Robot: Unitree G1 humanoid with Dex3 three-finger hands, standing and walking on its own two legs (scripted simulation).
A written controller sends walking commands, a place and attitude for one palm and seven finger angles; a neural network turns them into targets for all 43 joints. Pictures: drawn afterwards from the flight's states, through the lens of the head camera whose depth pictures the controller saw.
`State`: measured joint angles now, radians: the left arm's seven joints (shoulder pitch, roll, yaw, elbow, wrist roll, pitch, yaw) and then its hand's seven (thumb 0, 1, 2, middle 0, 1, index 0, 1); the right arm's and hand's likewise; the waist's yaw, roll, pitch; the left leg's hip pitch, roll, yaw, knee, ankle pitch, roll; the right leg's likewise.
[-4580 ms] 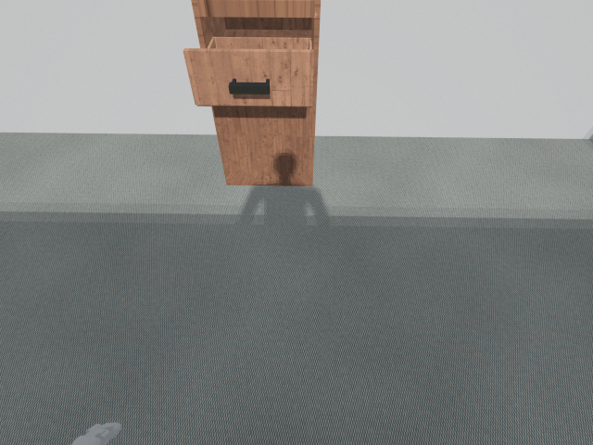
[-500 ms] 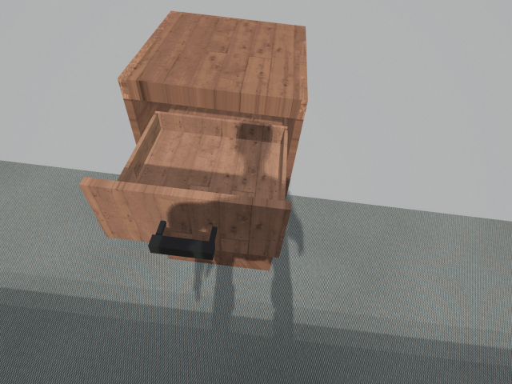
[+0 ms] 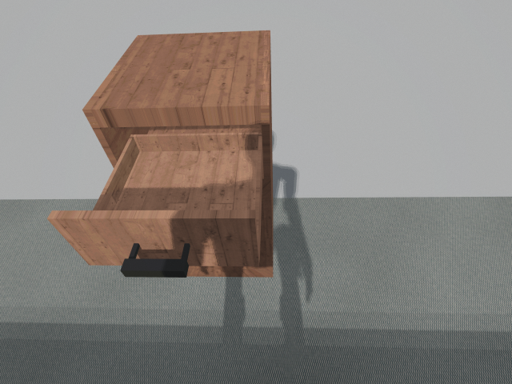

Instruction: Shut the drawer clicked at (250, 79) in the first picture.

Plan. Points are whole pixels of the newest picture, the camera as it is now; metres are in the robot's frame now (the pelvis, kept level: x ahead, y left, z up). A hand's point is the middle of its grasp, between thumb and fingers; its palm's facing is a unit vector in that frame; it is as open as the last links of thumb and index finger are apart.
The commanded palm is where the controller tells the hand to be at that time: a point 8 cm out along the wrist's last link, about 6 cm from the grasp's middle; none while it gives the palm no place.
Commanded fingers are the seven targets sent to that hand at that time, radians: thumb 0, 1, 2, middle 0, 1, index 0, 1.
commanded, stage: come to a stop and stand still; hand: left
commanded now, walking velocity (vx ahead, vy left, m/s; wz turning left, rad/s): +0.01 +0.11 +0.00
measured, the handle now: (158, 258) +0.37 +0.22 -0.07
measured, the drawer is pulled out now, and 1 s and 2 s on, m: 0.28 0.28 0.28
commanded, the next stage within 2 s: look again from close up in 0.62 s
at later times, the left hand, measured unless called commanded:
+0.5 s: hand out of the picture -0.03 +0.17 -0.17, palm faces +0.07 -0.98 -0.18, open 7.4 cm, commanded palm none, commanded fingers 0.00 0.90 0.90 -0.20 -0.30 -0.20 -0.30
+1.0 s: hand out of the picture +0.04 +0.19 -0.17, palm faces +0.03 -0.97 -0.23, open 7.3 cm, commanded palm none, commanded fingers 0.00 0.90 0.90 -0.20 -0.30 -0.20 -0.30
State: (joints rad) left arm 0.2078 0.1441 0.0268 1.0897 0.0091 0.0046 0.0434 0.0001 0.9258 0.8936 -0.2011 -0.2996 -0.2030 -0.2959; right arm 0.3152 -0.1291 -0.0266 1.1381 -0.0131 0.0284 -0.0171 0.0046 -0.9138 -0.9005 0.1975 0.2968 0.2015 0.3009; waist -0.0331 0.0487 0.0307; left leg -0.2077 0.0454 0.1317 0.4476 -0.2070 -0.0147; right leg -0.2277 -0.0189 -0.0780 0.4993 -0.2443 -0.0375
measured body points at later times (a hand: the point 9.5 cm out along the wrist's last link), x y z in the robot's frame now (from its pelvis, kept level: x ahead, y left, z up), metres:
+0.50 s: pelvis +0.00 +0.02 +0.01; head +0.01 +0.01 +0.46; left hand -0.03 +0.23 -0.16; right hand -0.01 -0.19 -0.16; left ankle +0.02 +0.12 -0.74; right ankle +0.02 -0.09 -0.74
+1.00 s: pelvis +0.03 +0.02 -0.01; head +0.03 +0.00 +0.44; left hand +0.04 +0.25 -0.16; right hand +0.04 -0.21 -0.17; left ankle +0.02 +0.12 -0.74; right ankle +0.02 -0.09 -0.74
